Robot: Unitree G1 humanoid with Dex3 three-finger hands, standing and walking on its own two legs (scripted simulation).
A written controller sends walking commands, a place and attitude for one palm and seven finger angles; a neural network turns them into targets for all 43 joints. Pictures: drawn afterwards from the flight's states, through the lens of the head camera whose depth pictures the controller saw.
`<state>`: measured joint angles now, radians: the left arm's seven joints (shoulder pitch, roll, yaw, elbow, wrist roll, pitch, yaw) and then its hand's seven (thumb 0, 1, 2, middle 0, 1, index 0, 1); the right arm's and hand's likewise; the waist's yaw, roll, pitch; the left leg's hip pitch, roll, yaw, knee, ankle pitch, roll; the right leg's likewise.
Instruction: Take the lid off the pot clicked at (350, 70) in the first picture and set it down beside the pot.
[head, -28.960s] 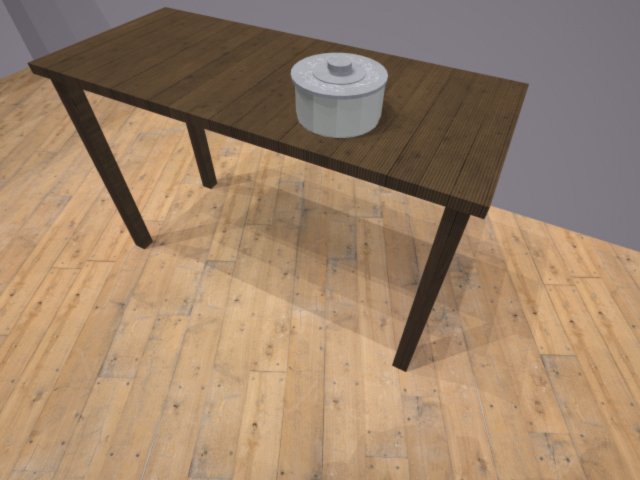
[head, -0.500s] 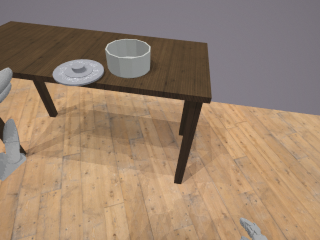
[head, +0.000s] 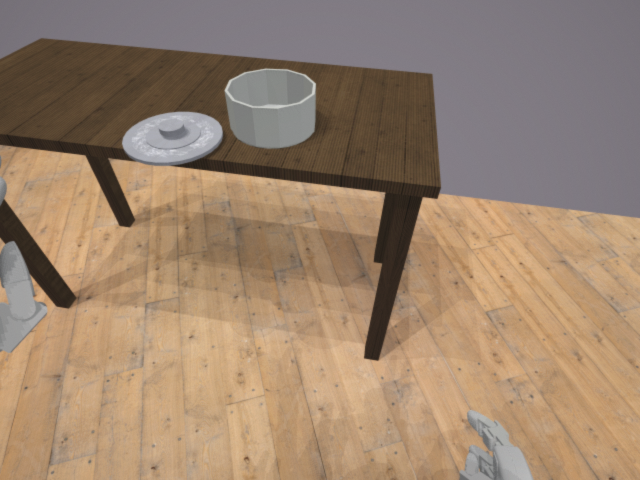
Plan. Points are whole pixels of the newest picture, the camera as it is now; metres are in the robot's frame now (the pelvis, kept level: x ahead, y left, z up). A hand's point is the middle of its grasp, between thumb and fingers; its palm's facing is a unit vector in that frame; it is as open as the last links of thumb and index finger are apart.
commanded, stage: stop stepping back and stand still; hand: left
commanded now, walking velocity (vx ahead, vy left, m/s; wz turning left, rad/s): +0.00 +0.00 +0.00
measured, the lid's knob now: (171, 127) +0.77 +0.36 +0.05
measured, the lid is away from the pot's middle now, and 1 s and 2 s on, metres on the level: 0.22 0.22 0.22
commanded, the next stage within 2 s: let the arm hang, fingers relaxed in 0.34 s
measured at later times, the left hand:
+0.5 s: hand out of the picture -0.05 +0.21 -0.17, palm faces +0.08 -0.97 -0.23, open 7.1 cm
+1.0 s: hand out of the picture +0.07 +0.19 -0.17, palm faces +0.05 -0.98 -0.21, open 7.3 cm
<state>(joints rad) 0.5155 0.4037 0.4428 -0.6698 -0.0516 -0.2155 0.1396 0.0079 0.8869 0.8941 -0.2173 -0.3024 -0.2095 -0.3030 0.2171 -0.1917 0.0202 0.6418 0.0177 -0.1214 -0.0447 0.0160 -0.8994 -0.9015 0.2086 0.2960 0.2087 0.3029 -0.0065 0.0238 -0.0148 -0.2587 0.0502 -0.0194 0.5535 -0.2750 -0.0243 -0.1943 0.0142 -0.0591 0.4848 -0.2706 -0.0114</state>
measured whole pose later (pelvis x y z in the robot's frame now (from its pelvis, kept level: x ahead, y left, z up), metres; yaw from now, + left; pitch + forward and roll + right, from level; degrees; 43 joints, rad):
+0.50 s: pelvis +0.00 +0.01 +0.00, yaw +3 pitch +0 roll -1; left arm 0.33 0.23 0.03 1.09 0.00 0.04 0.02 -0.01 0.96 0.89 -0.21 -0.30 -0.20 -0.30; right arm 0.34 -0.18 -0.01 1.07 -0.01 0.05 -0.02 0.01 -0.91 -0.90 0.20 0.30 0.20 0.30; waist 0.00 -0.01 0.09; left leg -0.28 0.01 -0.06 0.53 -0.25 -0.01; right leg -0.20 -0.02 -0.11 0.47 -0.27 0.00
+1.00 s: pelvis +0.02 +0.01 +0.00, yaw +1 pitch -1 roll +0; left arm 0.18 0.16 0.02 1.09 0.00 0.00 0.04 0.00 0.93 0.89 -0.21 -0.30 -0.20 -0.30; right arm 0.23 -0.17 -0.02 1.10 -0.01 0.01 -0.03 0.01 -0.91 -0.90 0.20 0.30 0.20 0.30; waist -0.02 0.01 0.04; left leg -0.19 0.01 -0.02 0.47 -0.26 -0.01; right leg -0.15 -0.03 -0.07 0.45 -0.29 0.01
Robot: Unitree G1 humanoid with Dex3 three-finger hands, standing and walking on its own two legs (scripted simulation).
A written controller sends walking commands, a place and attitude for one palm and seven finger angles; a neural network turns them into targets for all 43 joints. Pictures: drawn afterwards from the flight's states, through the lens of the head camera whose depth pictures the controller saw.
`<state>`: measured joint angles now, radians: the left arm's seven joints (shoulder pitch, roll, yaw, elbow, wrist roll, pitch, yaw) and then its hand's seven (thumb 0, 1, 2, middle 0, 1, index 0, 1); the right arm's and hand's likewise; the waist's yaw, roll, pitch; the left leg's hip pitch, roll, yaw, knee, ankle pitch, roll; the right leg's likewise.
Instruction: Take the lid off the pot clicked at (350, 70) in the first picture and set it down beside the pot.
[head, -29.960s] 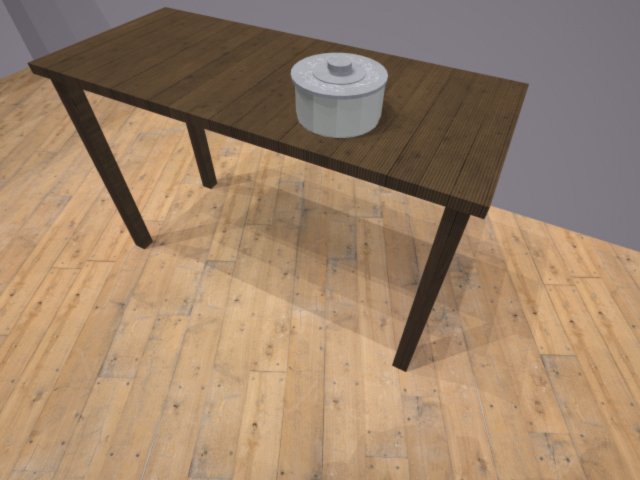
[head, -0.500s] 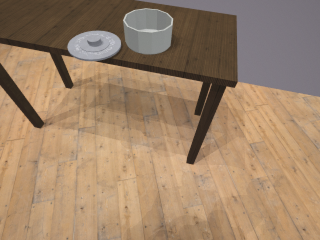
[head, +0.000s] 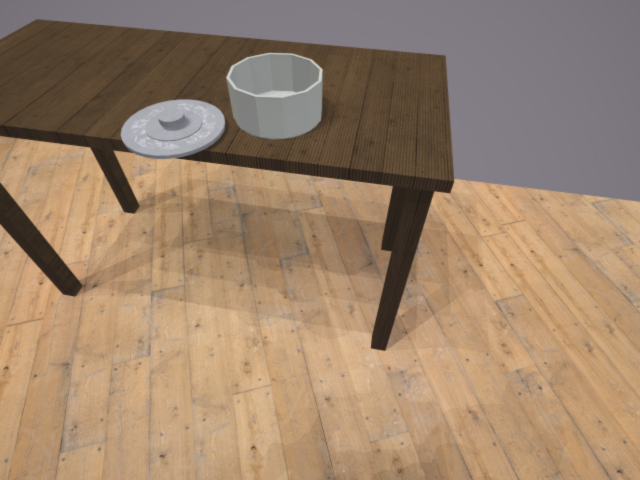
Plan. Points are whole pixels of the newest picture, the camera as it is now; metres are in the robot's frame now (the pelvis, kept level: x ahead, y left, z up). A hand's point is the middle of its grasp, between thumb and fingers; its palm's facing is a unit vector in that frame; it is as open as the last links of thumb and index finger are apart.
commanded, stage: let the arm hang, fingers relaxed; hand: left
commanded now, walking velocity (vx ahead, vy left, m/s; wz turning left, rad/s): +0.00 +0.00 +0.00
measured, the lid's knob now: (171, 117) +0.76 +0.34 +0.04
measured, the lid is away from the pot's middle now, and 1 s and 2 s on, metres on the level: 0.22 0.22 0.22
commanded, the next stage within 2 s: look to check the result in 0.54 s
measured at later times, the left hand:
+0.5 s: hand out of the picture +0.02 +0.16 -0.18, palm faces +0.04 -0.98 -0.20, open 7.4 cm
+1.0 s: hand out of the picture +0.04 +0.17 -0.18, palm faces +0.02 -0.98 -0.20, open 7.3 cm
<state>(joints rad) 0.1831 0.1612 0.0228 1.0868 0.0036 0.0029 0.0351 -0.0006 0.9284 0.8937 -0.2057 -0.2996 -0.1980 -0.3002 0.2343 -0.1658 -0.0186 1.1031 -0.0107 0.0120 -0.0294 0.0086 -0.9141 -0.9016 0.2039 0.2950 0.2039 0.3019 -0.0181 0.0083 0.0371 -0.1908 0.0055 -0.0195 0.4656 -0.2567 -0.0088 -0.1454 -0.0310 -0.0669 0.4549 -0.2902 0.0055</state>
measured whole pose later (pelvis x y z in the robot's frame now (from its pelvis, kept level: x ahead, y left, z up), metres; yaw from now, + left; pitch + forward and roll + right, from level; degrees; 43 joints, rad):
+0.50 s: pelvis +0.02 -0.01 +0.00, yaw +0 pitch -1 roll +0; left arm 0.26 0.14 0.02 1.12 0.00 0.01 0.04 0.00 0.91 0.89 -0.20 -0.30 -0.20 -0.30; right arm 0.28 -0.14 -0.02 1.13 -0.01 0.02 -0.04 0.01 -0.91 -0.90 0.20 0.30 0.20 0.30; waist -0.02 0.01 0.06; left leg -0.16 0.02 -0.02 0.45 -0.28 -0.02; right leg -0.11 -0.02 -0.07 0.44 -0.31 0.00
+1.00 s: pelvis +0.03 -0.01 +0.00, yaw -1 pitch -1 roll +0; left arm 0.26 0.15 0.02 1.11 0.00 0.00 0.04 0.00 0.92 0.89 -0.20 -0.30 -0.20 -0.30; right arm 0.27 -0.14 -0.02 1.13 -0.01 0.01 -0.04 0.01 -0.91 -0.90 0.20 0.30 0.20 0.30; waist -0.02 0.01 0.05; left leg -0.14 0.02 -0.01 0.45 -0.29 -0.02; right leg -0.10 -0.01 -0.06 0.42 -0.31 0.00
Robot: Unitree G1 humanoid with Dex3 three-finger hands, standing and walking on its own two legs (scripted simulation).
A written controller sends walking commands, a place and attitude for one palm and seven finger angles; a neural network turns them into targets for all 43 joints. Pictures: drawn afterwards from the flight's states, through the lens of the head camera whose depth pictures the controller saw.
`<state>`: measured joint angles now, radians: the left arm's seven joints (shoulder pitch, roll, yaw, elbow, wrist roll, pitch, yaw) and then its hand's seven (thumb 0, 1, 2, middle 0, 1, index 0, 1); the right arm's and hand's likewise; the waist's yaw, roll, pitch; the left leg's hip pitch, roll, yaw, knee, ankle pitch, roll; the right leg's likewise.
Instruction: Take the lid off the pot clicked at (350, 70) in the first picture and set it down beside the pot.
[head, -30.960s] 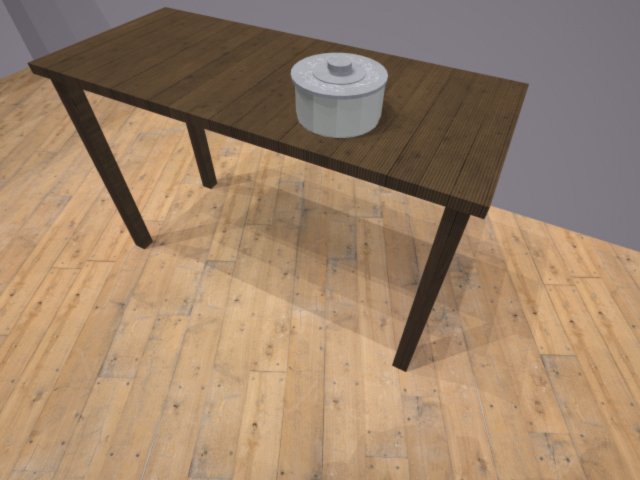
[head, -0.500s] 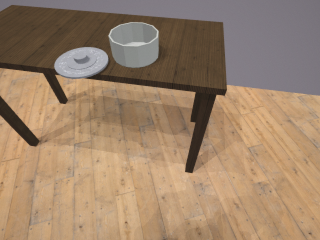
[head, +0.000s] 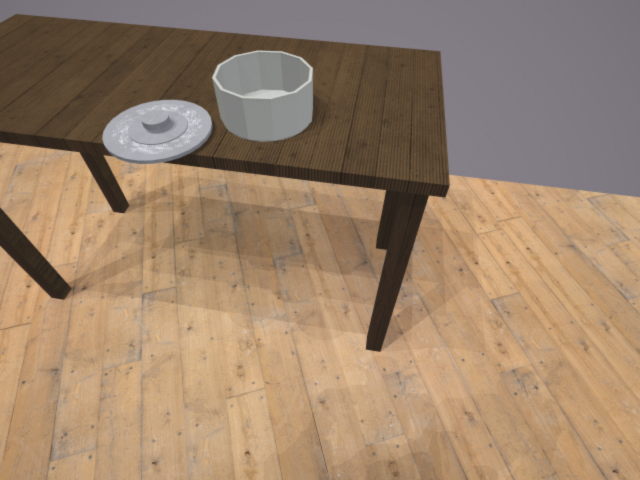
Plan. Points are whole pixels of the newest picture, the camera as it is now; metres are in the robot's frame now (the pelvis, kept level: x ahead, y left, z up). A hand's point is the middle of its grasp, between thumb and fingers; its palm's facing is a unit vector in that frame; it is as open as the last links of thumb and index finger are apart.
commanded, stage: stand and wait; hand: left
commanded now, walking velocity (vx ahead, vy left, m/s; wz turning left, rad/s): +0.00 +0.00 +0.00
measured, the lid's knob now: (155, 119) +0.72 +0.36 +0.04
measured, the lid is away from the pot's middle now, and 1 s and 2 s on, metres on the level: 0.22 0.22 0.22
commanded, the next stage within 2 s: none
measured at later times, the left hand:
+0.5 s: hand out of the picture +0.01 +0.18 -0.18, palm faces +0.03 -0.98 -0.20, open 7.3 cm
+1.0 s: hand out of the picture +0.00 +0.18 -0.18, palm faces +0.03 -0.98 -0.19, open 7.3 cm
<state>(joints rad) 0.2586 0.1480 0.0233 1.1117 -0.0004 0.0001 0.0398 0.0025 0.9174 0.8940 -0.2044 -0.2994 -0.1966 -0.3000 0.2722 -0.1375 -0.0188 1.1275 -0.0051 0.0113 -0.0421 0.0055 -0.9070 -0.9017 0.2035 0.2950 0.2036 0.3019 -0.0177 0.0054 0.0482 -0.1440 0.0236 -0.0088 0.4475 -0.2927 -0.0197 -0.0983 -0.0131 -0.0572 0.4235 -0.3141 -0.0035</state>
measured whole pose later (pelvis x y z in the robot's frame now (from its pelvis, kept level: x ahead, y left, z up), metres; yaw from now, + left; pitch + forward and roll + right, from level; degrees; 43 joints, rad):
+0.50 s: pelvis +0.00 +0.01 +0.00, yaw +0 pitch -1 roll +0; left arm 0.26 0.15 0.02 1.11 0.00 0.00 0.04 0.00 0.92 0.89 -0.20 -0.30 -0.20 -0.30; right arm 0.28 -0.13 -0.02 1.13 0.00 0.01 -0.04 0.01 -0.91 -0.90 0.20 0.30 0.20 0.30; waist -0.02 0.00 0.05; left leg -0.13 0.02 0.00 0.44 -0.29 -0.01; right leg -0.09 -0.02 -0.05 0.42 -0.31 0.01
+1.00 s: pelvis +0.00 +0.01 +0.00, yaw +0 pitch -1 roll +0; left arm 0.27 0.14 0.02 1.12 0.00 0.00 0.04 0.00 0.92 0.89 -0.20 -0.30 -0.20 -0.30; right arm 0.28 -0.13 -0.02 1.14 0.00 0.01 -0.04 0.01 -0.91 -0.90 0.20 0.30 0.20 0.30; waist -0.02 0.00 0.05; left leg -0.13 0.01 0.01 0.44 -0.29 0.00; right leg -0.09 -0.03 -0.04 0.41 -0.30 0.01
